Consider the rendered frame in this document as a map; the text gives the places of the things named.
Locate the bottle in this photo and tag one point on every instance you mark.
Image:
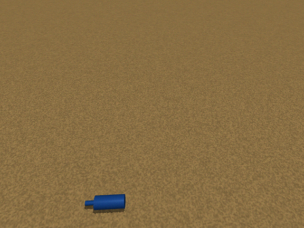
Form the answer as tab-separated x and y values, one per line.
100	202

